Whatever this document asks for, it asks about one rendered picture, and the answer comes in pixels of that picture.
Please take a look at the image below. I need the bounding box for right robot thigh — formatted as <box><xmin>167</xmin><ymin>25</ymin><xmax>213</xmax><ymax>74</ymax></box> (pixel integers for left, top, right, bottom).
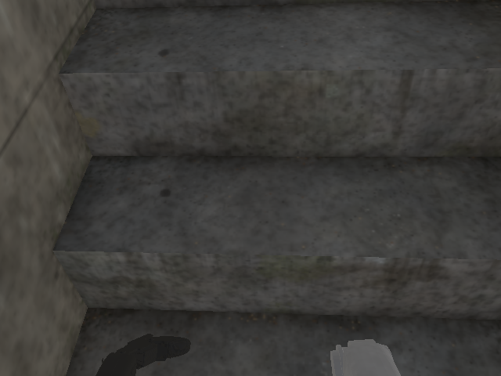
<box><xmin>330</xmin><ymin>339</ymin><xmax>401</xmax><ymax>376</ymax></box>

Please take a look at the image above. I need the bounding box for left robot hand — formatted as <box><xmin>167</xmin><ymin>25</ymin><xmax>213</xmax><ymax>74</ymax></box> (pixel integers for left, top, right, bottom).
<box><xmin>96</xmin><ymin>334</ymin><xmax>191</xmax><ymax>376</ymax></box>

